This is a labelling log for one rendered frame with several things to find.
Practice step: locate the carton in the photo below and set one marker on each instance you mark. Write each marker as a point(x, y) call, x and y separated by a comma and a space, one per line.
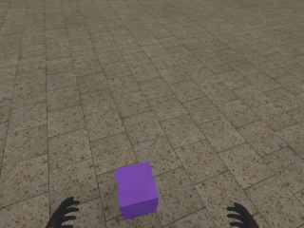
point(137, 190)

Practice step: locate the right robot hand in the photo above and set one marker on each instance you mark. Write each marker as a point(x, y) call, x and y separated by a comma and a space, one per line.
point(245, 217)

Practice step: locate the left robot hand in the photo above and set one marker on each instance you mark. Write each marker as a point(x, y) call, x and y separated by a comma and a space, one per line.
point(58, 218)

